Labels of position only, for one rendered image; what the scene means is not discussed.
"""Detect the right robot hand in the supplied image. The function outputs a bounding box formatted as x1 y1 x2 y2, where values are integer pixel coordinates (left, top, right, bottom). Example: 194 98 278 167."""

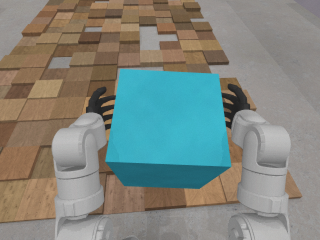
221 83 250 129

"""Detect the carton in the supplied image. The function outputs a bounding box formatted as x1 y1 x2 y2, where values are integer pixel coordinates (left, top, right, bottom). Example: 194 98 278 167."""
105 69 232 189

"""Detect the left robot hand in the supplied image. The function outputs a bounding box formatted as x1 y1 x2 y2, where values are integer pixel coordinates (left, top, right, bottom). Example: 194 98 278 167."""
86 86 116 130

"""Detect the right robot upper arm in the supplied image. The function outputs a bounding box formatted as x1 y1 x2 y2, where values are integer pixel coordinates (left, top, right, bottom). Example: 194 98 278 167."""
227 213 290 240

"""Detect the right robot forearm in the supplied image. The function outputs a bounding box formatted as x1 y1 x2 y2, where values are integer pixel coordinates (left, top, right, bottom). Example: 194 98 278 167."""
231 109 291 240

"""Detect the left robot upper arm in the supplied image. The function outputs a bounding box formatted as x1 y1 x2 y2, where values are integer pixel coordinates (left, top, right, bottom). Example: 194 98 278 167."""
56 214 114 240

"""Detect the left robot forearm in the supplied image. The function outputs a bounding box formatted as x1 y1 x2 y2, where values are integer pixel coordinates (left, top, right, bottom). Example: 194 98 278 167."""
51 112 107 240

